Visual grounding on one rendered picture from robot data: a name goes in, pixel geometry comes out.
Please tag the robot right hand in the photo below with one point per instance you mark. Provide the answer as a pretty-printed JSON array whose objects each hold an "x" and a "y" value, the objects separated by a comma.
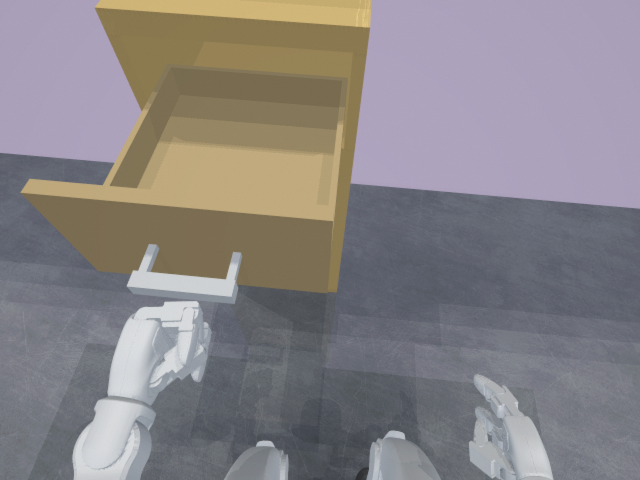
[{"x": 517, "y": 450}]

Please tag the robot thigh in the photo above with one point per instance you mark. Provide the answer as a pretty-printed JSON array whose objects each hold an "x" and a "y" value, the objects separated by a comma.
[
  {"x": 399, "y": 459},
  {"x": 260, "y": 463}
]

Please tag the robot left forearm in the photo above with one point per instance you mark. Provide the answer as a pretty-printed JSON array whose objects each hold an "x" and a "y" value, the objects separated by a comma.
[{"x": 116, "y": 445}]

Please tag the handle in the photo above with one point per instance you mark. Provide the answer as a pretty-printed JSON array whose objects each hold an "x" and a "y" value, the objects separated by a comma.
[{"x": 145, "y": 282}]

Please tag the drawer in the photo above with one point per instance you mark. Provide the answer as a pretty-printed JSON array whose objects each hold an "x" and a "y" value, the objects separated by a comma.
[{"x": 219, "y": 161}]

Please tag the robot left hand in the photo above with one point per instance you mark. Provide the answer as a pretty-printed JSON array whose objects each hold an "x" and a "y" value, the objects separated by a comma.
[{"x": 175, "y": 332}]

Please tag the left robot thigh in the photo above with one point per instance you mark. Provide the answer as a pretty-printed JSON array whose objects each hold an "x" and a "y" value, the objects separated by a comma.
[{"x": 260, "y": 463}]

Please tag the right robot thigh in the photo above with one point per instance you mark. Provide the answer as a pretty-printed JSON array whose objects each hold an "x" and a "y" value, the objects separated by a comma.
[{"x": 399, "y": 459}]

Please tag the cabinet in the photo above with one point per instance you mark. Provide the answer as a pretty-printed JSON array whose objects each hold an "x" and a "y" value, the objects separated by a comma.
[{"x": 311, "y": 37}]

